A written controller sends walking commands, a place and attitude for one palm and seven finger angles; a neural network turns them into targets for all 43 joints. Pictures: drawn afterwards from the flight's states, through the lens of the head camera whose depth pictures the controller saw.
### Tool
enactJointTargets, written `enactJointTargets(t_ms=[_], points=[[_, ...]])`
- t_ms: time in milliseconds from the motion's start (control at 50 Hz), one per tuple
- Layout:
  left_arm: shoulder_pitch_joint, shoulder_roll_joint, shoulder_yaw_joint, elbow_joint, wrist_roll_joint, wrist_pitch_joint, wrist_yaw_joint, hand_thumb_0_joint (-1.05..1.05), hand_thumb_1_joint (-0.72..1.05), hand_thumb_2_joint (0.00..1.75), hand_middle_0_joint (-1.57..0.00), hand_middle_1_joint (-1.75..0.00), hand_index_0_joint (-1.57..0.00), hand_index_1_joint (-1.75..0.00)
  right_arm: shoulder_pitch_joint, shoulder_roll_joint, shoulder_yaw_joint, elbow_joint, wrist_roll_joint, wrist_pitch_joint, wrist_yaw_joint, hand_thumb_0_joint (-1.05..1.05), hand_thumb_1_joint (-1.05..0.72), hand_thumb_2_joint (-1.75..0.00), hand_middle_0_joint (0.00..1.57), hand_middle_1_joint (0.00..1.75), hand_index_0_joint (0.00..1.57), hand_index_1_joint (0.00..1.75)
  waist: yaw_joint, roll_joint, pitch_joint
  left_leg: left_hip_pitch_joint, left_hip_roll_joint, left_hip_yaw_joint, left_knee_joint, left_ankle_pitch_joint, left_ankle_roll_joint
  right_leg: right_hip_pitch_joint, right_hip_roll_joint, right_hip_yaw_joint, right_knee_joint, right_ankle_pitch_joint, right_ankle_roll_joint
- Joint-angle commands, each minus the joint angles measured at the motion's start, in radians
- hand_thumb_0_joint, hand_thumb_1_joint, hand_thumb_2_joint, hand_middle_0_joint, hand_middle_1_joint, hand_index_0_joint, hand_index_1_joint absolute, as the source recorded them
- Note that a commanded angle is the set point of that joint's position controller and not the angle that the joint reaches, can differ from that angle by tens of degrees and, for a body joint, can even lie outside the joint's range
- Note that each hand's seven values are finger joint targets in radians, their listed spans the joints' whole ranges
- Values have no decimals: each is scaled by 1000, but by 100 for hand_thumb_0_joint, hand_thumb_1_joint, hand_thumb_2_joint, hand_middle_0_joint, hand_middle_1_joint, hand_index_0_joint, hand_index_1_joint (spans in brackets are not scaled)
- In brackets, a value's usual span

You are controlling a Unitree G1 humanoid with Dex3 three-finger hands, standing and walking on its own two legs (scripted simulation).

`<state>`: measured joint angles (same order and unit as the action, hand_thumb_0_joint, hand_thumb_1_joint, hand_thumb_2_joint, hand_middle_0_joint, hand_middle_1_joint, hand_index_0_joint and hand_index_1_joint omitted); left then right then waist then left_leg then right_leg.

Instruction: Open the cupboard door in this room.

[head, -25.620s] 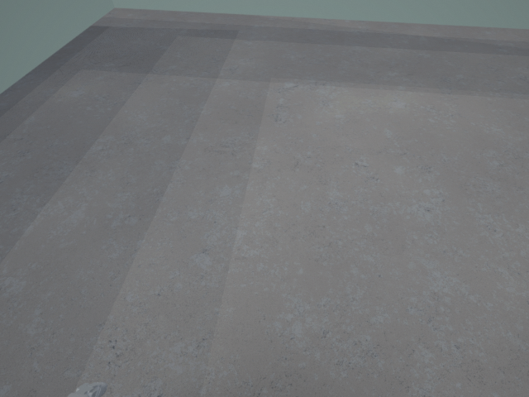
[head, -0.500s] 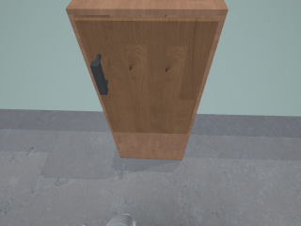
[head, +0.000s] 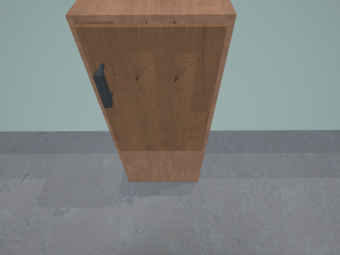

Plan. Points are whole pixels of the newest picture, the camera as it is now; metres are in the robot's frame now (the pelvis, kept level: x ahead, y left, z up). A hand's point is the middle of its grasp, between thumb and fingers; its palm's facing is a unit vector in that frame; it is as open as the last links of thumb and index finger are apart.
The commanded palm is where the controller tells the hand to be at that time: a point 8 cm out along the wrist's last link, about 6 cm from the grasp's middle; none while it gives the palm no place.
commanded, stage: come to a stop and stand still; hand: left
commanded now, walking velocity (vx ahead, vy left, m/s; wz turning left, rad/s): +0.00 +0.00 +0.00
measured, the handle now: (105, 86) +0.57 +0.23 +0.06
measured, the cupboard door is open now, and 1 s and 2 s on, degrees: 0 0 0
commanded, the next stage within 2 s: look again from close up in 0.46 s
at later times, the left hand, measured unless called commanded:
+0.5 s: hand out of the picture -0.02 +0.13 -0.17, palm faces +0.06 -0.98 -0.17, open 7.3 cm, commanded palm none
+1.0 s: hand out of the picture -0.03 +0.19 -0.17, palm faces +0.05 -0.98 -0.19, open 7.3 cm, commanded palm none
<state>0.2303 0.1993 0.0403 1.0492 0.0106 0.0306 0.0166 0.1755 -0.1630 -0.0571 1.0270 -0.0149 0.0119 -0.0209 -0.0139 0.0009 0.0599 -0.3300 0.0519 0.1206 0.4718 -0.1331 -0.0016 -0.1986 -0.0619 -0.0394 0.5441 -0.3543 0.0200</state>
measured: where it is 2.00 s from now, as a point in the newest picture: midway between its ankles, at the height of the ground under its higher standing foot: outside the picture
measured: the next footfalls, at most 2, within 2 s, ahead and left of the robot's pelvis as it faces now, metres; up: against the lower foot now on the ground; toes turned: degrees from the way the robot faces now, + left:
none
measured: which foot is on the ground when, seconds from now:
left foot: down 0.00-1.00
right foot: down 0.00-1.00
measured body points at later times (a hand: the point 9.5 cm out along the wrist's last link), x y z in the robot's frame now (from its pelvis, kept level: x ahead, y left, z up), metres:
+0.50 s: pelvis -0.01 -0.04 +0.01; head +0.00 -0.04 +0.46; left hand -0.02 +0.18 -0.15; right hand -0.05 -0.25 -0.16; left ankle +0.01 +0.13 -0.73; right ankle -0.03 -0.13 -0.73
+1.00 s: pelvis -0.03 +0.02 +0.00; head -0.05 +0.03 +0.45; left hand -0.03 +0.25 -0.16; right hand +0.02 -0.22 -0.14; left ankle +0.01 +0.11 -0.73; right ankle -0.03 -0.13 -0.73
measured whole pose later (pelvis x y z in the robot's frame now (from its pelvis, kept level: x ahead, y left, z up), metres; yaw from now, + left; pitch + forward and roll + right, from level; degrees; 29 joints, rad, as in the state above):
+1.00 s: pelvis -0.03 +0.02 +0.00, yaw +1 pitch -2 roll +0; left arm 0.34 0.18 0.00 1.04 0.02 0.00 0.03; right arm 0.26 -0.17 -0.01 1.01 -0.02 -0.01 -0.02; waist 0.01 -0.02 -0.01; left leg -0.26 -0.01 0.04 0.51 -0.22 0.04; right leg -0.19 -0.06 -0.05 0.50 -0.27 0.03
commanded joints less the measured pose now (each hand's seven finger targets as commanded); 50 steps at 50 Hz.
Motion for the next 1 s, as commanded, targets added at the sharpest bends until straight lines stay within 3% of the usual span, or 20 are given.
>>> enactJointTargets(t_ms=[0,20,40,60,100,160,200,240,380,520,540,560,580,600,620,660,700,740,900,980], points=[[44,171,10,-26,8,-31,12,0,90,90,-20,-30,-20,-30,11,-57,-4,-41,11,7,15,0,-90,-90,20,30,20,30,7,-188,5,18,12,-71,57,-273,-29,-133,-260,252,-387,-140,-127],[12,168,16,-34,9,-37,13,0,90,90,-20,-30,-20,-30,-12,-69,-5,-38,2,18,14,0,-90,-90,20,30,20,30,21,-281,64,24,18,-99,119,-269,-20,-223,-236,278,-421,-212,-142],[-11,146,10,-31,9,-34,14,0,90,90,-20,-30,-20,-30,8,-77,-7,-20,0,19,12,0,-90,-90,20,30,20,30,10,-259,103,21,15,-109,164,-239,-14,-236,-218,254,-411,-181,-147],[-23,122,5,-27,7,-34,15,0,90,90,-20,-30,-20,-30,53,-65,-3,5,-1,17,10,0,-90,-90,20,30,20,30,-12,-220,90,41,18,-108,156,-198,-12,-208,-193,208,-375,-98,-143],[-11,99,-1,-17,0,-42,12,0,90,90,-20,-30,-20,-30,123,-52,8,47,0,4,6,0,-90,-90,20,30,20,30,-22,-150,48,70,12,-98,95,-112,-17,-122,-144,127,-283,78,-121],[38,69,-9,13,-7,-46,12,0,90,90,-20,-30,-20,-30,150,-58,19,76,3,-12,-5,0,-90,-90,20,30,20,30,-7,-74,17,149,38,-129,-30,36,-14,-95,-91,87,-224,113,-79],[67,49,-11,24,-7,-46,12,0,90,90,-20,-30,-20,-30,148,-68,23,86,2,-14,-12,0,-90,-90,20,30,20,30,6,-75,52,162,56,-136,-57,29,-12,-116,-65,99,-254,72,-61],[70,64,-8,41,-11,-43,10,0,90,90,-20,-30,-20,-30,151,-63,28,102,3,-18,-14,0,-90,-90,20,30,20,30,10,26,10,162,57,-139,-70,70,-12,-42,-61,76,-228,147,-52],[79,55,-7,49,-8,-40,12,0,90,90,-20,-30,-20,-30,166,-49,28,112,2,-12,-15,0,-90,-90,20,30,20,30,11,-16,44,149,43,-129,-83,-6,-19,-50,-58,82,-284,28,-54],[97,36,-8,54,-6,-43,13,0,90,90,-20,-30,-20,-30,171,-44,28,107,3,-17,-18,0,-90,-90,20,30,20,30,10,-15,49,154,46,-133,-93,-2,-15,-57,-51,70,-275,48,-51],[217,56,-11,82,12,-82,56,0,90,90,-20,-30,-20,-30,33,-66,33,36,7,-37,-7,0,-90,-90,20,30,20,30,78,-59,23,31,29,-83,180,-61,-37,11,-135,200,-234,744,15],[179,112,-4,56,11,-94,57,0,90,90,-20,-30,-20,-30,76,-36,38,-24,9,-31,-3,0,-90,-90,20,30,20,30,6,-83,-23,-20,5,-95,172,-195,-23,138,-200,157,-153,1100,-15],[189,85,-6,30,16,-94,55,0,90,90,-20,-30,-20,-30,135,-5,37,-29,8,-39,-3,0,-90,-90,20,30,20,30,0,-131,-172,0,0,-86,140,-208,3,232,-186,113,-63,1175,-71],[165,72,-9,17,11,-90,52,0,90,90,-20,-30,-20,-30,157,-17,34,-18,10,-41,-6,0,-90,-90,20,30,20,30,-4,-149,-220,46,-14,-82,81,-126,5,257,-148,63,-24,1089,-83],[161,65,-11,8,5,-85,49,0,90,90,-20,-30,-20,-30,163,-30,35,-8,11,-42,-7,0,-90,-90,20,30,20,30,-1,-143,-204,92,-8,-94,40,-27,9,204,-116,53,-21,915,-74],[141,27,-19,-4,9,-64,46,0,90,90,-20,-30,-20,-30,172,-56,34,-5,3,-43,-9,0,-90,-90,20,30,20,30,1,-16,-67,123,61,-133,15,176,26,28,-56,26,-60,466,-60],[160,33,-21,-1,10,-55,39,0,90,90,-20,-30,-20,-30,144,-70,37,-10,2,-40,-11,0,-90,-90,20,30,20,30,15,70,13,79,61,-161,10,178,32,-24,-34,39,-96,262,-55],[152,38,-24,-7,9,-48,32,0,90,90,-20,-30,-20,-30,127,-84,34,-28,3,-32,-8,0,-90,-90,20,30,20,30,13,39,63,34,52,-172,-35,-2,33,-59,-25,47,-128,114,-52],[167,44,-26,-38,15,-35,18,0,90,90,-20,-30,-20,-30,114,-131,27,-63,-5,-32,-1,0,-90,-90,20,30,20,30,23,53,48,-42,67,-252,-190,-337,52,-35,-7,22,-110,38,-38],[176,52,-29,-38,15,-40,15,0,90,90,-20,-30,-20,-30,116,-138,27,-63,-2,-36,1,0,-90,-90,20,30,20,30,24,32,26,-28,61,-250,-189,-300,54,-22,-18,29,-125,64,-37]])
